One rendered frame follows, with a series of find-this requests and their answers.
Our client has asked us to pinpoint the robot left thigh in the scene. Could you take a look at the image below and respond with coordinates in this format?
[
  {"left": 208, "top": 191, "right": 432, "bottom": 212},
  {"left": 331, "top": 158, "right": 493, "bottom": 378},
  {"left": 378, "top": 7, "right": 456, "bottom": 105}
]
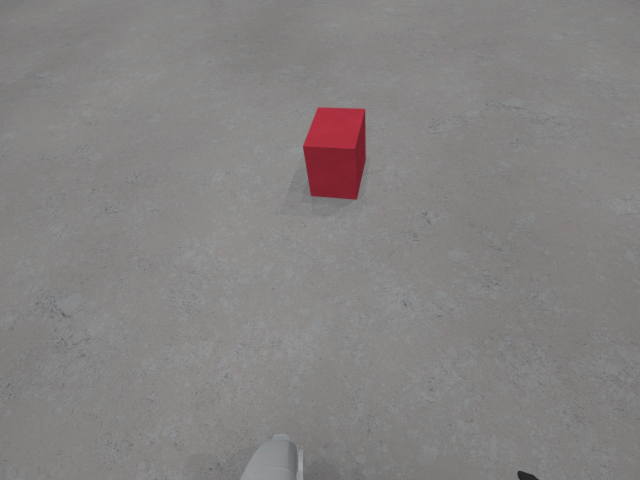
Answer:
[{"left": 240, "top": 440, "right": 304, "bottom": 480}]

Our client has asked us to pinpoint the robot left shin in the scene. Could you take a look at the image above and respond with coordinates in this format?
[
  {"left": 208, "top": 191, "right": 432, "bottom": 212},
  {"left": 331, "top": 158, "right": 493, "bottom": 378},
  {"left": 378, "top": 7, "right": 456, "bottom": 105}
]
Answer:
[{"left": 272, "top": 434, "right": 292, "bottom": 442}]

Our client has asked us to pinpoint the carton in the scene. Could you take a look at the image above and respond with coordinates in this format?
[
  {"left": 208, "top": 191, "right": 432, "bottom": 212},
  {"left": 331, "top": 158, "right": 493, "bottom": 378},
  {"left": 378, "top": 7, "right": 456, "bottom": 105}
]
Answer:
[{"left": 303, "top": 107, "right": 366, "bottom": 200}]

